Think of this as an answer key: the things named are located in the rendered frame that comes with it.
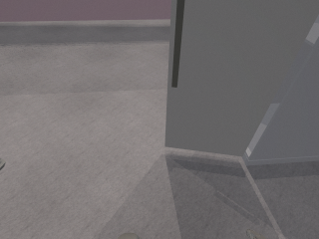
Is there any handle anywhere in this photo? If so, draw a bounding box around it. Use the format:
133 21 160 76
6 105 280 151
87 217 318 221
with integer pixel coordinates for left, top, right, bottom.
171 0 185 88

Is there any fridge door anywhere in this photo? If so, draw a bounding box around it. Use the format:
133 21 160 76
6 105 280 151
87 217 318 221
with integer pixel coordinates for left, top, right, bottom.
164 0 319 157

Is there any right robot hand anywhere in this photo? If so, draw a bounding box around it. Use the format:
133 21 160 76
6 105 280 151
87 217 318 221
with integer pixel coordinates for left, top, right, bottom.
246 229 266 239

